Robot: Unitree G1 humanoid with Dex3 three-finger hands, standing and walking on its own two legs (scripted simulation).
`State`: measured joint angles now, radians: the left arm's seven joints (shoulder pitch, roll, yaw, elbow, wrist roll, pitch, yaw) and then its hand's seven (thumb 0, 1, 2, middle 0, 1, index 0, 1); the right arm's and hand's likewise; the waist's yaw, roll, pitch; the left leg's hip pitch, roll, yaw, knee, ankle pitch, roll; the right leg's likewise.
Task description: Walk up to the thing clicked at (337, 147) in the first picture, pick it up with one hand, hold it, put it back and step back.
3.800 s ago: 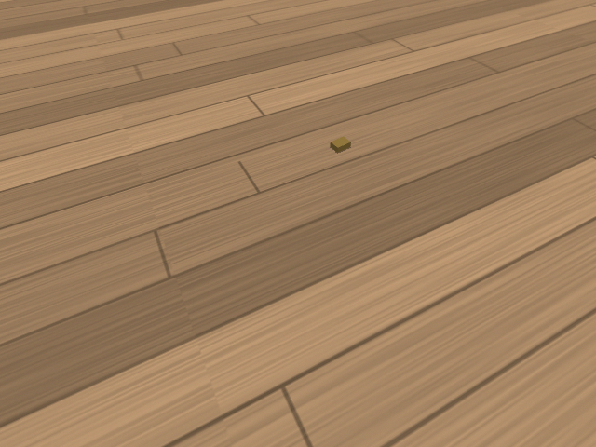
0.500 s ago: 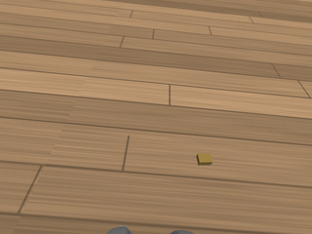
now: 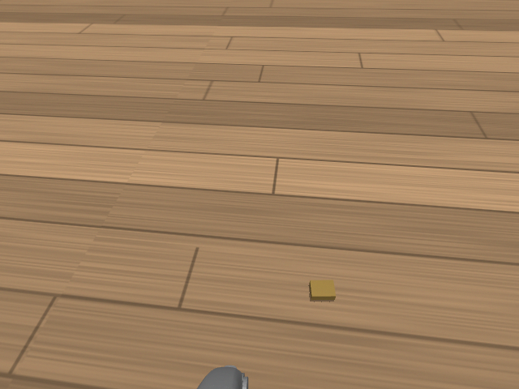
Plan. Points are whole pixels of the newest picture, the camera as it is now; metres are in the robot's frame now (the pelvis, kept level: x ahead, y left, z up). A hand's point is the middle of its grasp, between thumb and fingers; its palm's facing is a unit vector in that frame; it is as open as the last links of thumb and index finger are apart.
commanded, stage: walk up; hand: left
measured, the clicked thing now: (322, 289) +0.65 -0.16 -0.74
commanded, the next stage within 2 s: none
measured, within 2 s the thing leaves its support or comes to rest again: neither
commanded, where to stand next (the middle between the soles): +0.29 -0.44 m, yaw +5 degrees
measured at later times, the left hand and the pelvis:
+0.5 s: hand (217, 383) +0.17 +0.12 -0.15, palm faces -0.06 -0.94 -0.35, open 7.4 cm; pelvis +0.08 -0.18 -0.01, yaw +0 degrees
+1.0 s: hand out of the picture +0.17 -0.09 -0.17, palm faces +0.01 -0.96 -0.30, open 7.4 cm; pelvis +0.17 -0.35 -0.01, yaw +3 degrees
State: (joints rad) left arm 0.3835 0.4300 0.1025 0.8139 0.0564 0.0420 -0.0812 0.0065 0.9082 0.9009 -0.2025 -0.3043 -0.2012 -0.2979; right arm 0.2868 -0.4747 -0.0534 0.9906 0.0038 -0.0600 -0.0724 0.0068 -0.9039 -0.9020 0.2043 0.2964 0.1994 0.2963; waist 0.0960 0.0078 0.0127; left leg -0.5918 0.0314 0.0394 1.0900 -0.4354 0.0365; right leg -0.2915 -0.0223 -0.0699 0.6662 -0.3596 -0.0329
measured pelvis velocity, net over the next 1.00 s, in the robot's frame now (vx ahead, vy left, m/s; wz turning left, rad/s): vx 0.17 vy -0.35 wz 0.05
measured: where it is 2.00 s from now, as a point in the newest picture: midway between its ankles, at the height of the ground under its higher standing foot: outside the picture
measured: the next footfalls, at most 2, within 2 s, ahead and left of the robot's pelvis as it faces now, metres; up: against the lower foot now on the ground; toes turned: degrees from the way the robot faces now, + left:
left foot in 0.16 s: +0.18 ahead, +0.03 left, +0.00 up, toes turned +7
right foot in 0.56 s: +0.17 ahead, -0.40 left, +0.00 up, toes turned -2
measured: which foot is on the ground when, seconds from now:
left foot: up 0.00-0.14, down 0.16-0.58, up 0.60-0.90, down 0.92-1.00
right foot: down 0.00-0.18, up 0.20-0.54, down 0.56-0.94, up 0.96-1.00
